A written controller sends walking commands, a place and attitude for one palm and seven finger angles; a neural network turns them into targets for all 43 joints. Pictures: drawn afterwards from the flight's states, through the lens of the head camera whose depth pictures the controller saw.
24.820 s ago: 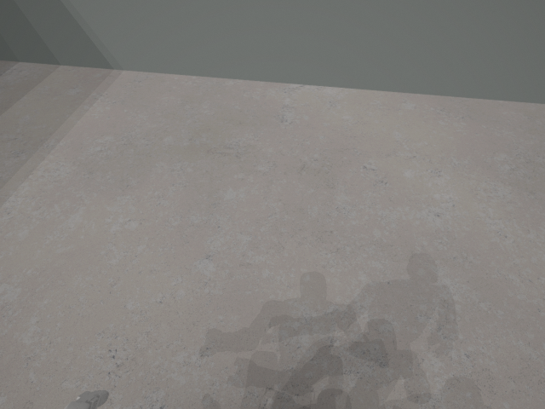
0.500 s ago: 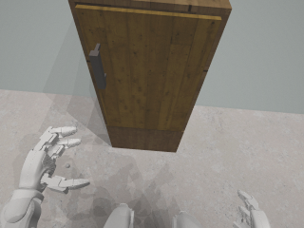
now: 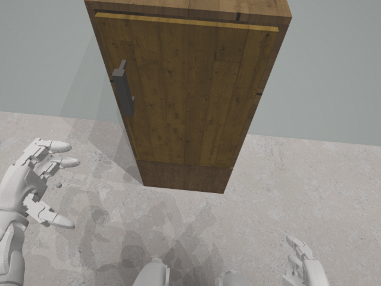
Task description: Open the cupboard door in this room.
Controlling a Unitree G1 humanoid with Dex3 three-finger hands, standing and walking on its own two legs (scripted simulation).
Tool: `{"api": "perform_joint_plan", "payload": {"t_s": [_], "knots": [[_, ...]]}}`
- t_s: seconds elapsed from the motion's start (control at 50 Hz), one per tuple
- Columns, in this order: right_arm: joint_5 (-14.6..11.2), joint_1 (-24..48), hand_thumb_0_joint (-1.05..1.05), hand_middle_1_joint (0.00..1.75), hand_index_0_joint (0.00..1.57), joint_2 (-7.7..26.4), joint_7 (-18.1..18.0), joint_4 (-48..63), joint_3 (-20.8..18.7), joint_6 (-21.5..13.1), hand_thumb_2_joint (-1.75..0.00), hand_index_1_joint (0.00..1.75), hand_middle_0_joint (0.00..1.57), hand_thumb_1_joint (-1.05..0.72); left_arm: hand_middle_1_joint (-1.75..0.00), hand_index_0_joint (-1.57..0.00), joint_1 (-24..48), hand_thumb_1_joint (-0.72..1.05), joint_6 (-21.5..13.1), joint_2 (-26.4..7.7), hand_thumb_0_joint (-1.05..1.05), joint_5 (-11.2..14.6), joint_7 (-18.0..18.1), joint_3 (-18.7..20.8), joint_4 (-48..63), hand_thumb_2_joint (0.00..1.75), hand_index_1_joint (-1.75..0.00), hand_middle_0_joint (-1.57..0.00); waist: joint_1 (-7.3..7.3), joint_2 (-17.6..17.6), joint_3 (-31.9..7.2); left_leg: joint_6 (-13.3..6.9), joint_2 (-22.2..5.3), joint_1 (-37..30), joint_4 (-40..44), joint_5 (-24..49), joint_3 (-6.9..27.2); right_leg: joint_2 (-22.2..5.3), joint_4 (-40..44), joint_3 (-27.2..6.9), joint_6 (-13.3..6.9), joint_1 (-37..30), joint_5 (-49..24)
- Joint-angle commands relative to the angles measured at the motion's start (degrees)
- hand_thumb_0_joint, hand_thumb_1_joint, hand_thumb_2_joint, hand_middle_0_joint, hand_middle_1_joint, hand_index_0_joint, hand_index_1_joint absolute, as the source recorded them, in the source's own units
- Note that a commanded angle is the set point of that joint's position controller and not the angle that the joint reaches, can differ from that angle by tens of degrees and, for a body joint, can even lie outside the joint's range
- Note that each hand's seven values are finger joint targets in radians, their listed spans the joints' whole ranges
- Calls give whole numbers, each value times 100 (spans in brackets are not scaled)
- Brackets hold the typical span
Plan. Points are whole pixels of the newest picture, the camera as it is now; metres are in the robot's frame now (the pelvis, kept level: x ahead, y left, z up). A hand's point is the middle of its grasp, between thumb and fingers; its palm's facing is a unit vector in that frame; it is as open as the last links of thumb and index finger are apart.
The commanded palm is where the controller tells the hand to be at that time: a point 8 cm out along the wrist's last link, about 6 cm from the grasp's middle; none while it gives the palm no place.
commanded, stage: raise the hand with hooked fingers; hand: left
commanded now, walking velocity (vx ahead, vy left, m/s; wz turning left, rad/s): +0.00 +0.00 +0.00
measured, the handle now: (126, 88) +0.57 +0.21 +0.04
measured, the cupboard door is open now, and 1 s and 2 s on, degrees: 0 0 0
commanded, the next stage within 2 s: move the hooked fingers beside the handle in 0.52 s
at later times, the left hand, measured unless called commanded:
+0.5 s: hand (60, 180) +0.29 +0.27 +0.06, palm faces -0.02 -1.00 -0.05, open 14.0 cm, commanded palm +0.26 +0.32 +0.06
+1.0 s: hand (68, 155) +0.35 +0.27 +0.06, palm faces -0.02 -1.00 -0.03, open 14.0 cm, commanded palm +0.33 +0.33 +0.06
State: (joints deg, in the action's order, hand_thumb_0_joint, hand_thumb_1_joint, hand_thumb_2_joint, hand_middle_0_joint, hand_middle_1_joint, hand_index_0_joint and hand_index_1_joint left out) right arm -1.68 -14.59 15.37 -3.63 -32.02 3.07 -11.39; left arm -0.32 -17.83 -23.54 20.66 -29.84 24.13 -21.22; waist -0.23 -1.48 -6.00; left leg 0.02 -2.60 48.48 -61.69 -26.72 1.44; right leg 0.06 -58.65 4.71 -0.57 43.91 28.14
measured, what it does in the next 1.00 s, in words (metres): stands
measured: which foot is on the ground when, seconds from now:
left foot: down 0.00-1.00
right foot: down 0.00-1.00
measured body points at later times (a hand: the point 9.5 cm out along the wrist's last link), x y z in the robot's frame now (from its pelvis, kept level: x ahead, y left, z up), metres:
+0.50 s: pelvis +0.00 +0.00 +0.00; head +0.07 +0.01 +0.45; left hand +0.28 +0.32 +0.07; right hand +0.15 -0.25 -0.08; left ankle +0.03 +0.12 -0.67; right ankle +0.01 -0.12 -0.67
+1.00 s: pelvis -0.01 +0.00 +0.00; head +0.08 +0.01 +0.44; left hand +0.34 +0.33 +0.07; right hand +0.13 -0.26 -0.09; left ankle +0.03 +0.12 -0.67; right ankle +0.01 -0.12 -0.67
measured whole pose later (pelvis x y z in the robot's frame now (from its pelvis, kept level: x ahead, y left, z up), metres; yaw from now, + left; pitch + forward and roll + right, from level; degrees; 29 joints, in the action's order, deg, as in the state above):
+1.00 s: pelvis -0.01 +0.00 +0.00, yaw -1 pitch +15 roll -2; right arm -1.8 -15.9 16.5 -4.0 -32.5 2.9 -9.4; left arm 16.5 -18.2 -28.3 17.9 -32.2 27.3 -38.1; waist -2.3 -0.7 -6.0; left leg 0.2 -3.1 51.5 -62.3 -26.3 0.8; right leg 0.6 -59.8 3.9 -0.8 47.6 27.6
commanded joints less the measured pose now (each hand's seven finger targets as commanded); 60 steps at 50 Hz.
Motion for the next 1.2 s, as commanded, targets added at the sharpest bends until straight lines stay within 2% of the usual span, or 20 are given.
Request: {"api": "perform_joint_plan", "payload": {"t_s": [0.0,0.06,0.2,0.22,0.28,0.4,0.44,0.5,0.54,0.6,0.66,0.8,0.86,0.88,0.98,1.02,1.06,1.08,1.14,1.18], "knots": [[-32,-38,0,30,20,928,-74,763,-436,-268,-90,30,20,-90,-120,-30,1112,-50,-313,-1612,0,226,-165,742,848,30,-120,-30,-25,-319,-1616,-132,228,-1149,886,1482,-24,201,900,-322,-89,-797,-1357],[-37,-72,0,30,20,934,-46,823,-455,-280,-90,30,20,-90,-120,-30,894,-50,-294,-1358,0,311,-271,573,685,30,-120,-30,-7,-228,-1551,-152,245,-1098,860,1604,-34,217,898,-334,-107,-811,-1506],[-38,-124,0,30,20,941,8,850,-506,-249,-90,30,20,-90,-120,-30,879,-50,-438,-1523,0,272,-132,744,865,30,-120,-30,2,-313,-1589,-139,231,-1152,950,1493,-52,209,887,-308,-73,-730,-1351],[-41,-105,0,30,20,934,13,847,-502,-252,-90,30,20,-90,-120,-30,903,-50,-482,-1539,0,267,-97,758,978,30,-120,-30,37,-533,-1620,-130,237,-1216,986,1501,-39,201,878,-295,-90,-716,-1333],[-31,-129,0,30,20,932,10,855,-504,-246,-90,30,20,-90,-120,-30,953,-50,-529,-1639,0,226,-34,795,1152,30,-120,-30,20,-617,-1713,-131,218,-1362,1013,1593,-22,224,844,-262,-96,-690,-1413],[-53,-134,0,30,20,950,-33,863,-482,-200,-90,30,20,-90,-120,-30,922,-50,-434,-1495,0,245,-86,702,786,30,-120,-30,-52,-287,-1501,-138,223,-1219,1058,1283,-22,226,936,-258,-65,-618,-1151],[-66,-96,0,30,20,939,-40,875,-470,-208,-90,30,20,-90,-120,-30,1007,-50,-423,-1434,0,219,-97,603,856,30,-120,-30,-56,-472,-1458,-138,227,-1234,1087,1157,-18,209,961,-256,-71,-531,-1005],[-55,-113,0,30,20,954,-50,877,-462,-208,-90,30,20,-90,-120,-30,1027,-50,-427,-1466,0,207,-121,615,814,30,-120,-30,-66,-309,-1486,-138,211,-1282,1091,1204,27,234,925,-223,-84,-524,-1050],[-55,-89,0,30,20,936,-50,881,-457,-225,-90,30,20,-90,-120,-30,1057,-50,-459,-1455,0,204,-109,601,904,30,-120,-30,-44,-458,-1518,-128,217,-1304,1080,1219,13,214,916,-224,-79,-526,-1072],[-49,-98,0,30,20,933,-52,878,-449,-227,-90,30,20,-90,-120,-30,1036,-50,-475,-1474,0,215,-125,647,865,30,-120,-30,-28,-382,-1590,-119,213,-1352,1059,1350,37,236,843,-196,-92,-542,-1194],[-30,-113,0,30,20,957,-102,757,-422,-231,-90,30,20,-90,-120,-30,1830,-50,-466,-1433,0,187,-118,477,694,30,-120,-30,-208,-274,-1370,-139,201,-1167,951,1090,59,245,843,-230,-87,-271,-964],[-30,-219,0,30,20,992,-153,619,-416,-165,-90,30,20,-90,-120,-30,2643,-50,-404,-1906,0,-43,-166,655,69,30,-120,-30,-158,-508,-1758,-132,188,-1154,872,1162,17,192,800,-340,-101,-379,-1032],[-19,-271,0,30,20,1009,-134,617,-414,-104,-90,30,20,-90,-120,-30,2732,-50,-392,-2117,0,-50,-192,822,-252,30,-120,-30,-105,-398,-1902,-143,190,-1051,789,1358,-6,212,730,-368,-116,-544,-1246],[-22,-261,0,30,20,979,-115,627,-401,-84,-90,30,20,-90,-120,-30,2765,-50,-376,-2033,0,-48,-218,767,-322,30,-120,-30,-104,-463,-1931,-140,198,-1036,778,1423,-39,197,727,-385,-97,-564,-1364],[-26,-400,0,30,20,1038,-77,573,-416,36,-90,30,20,-90,-120,-30,3299,-50,-339,-2216,0,-124,-289,809,-1017,30,-120,-30,-209,-276,-1812,-159,174,-703,668,1305,-77,205,700,-446,-70,-452,-1308],[-23,-478,0,30,20,1050,-56,538,-450,62,-90,30,20,-90,-120,-30,3561,-50,-409,-2278,0,-197,-305,774,-966,30,-120,-30,-229,-523,-2006,-159,170,-855,653,1456,-67,199,632,-414,-79,-387,-1450],[-15,-557,0,30,20,1067,-36,549,-466,96,-90,30,20,-90,-120,-30,3611,-50,-448,-2264,0,-166,-330,760,-1023,30,-120,-30,-240,-448,-2101,-174,164,-915,613,1627,-61,238,593,-400,-97,-391,-1616],[-13,-614,0,30,20,1091,-27,497,-483,128,-90,30,20,-90,-120,-30,3690,-50,-472,-2449,0,-196,-313,904,-1065,30,-120,-30,-232,-407,-2199,-166,142,-944,622,1641,-44,234,591,-387,-79,-365,-1615],[-13,-656,0,30,20,1094,-4,447,-490,194,-90,30,20,-90,-120,-30,4009,-50,-496,-2391,0,-295,-256,777,-1200,30,-120,-30,-276,-650,-2111,-151,137,-1032,692,1551,4,225,593,-331,-94,-136,-1432],[-2,-738,0,30,20,1113,5,439,-516,243,-90,30,20,-90,-120,-30,4088,-50,-516,-2473,0,-312,-214,851,-1198,30,-120,-30,-259,-541,-2357,-153,123,-1146,691,1692,21,247,568,-310,-89,-192,-1528]]}}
